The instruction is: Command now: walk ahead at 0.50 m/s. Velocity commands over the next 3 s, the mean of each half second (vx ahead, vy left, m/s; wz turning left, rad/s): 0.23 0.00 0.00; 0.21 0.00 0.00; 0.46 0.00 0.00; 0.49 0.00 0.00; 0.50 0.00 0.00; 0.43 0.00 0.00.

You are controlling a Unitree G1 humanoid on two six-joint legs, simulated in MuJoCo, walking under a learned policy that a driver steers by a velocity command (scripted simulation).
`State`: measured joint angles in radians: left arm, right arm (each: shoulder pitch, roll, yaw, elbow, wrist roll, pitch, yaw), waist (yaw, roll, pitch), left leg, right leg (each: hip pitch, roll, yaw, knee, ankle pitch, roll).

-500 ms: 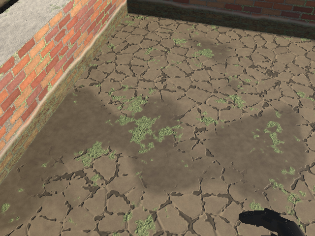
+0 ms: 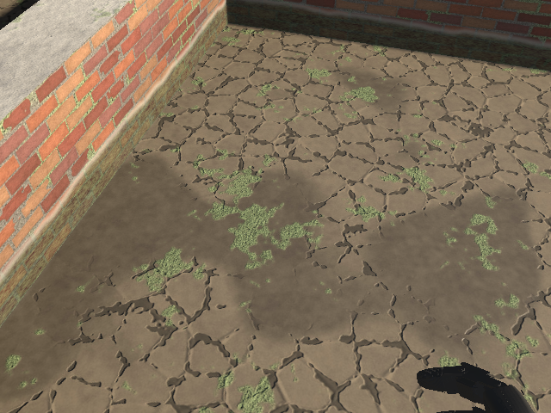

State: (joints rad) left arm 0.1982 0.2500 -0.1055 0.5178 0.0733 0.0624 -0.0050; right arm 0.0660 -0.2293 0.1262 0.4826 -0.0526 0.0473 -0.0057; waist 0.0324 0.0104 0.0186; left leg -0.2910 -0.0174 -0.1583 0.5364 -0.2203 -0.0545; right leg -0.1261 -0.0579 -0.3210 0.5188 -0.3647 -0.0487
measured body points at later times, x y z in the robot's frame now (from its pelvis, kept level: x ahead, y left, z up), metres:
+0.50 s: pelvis -0.01 +0.00 +0.01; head +0.00 -0.02 +0.46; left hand +0.05 +0.26 -0.11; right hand +0.16 -0.23 -0.10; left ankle +0.04 +0.14 -0.73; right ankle -0.04 -0.07 -0.73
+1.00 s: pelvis +0.00 +0.03 +0.01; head +0.00 +0.04 +0.46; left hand +0.13 +0.25 -0.10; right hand +0.19 -0.16 -0.07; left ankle +0.01 +0.13 -0.73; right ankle -0.04 -0.06 -0.73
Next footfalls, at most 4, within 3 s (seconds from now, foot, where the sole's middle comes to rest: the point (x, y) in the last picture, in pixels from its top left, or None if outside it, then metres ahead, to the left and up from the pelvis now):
none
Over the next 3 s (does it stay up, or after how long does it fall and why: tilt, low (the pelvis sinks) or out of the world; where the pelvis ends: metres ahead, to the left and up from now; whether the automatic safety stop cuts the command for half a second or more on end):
stays up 0.01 0.03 0.01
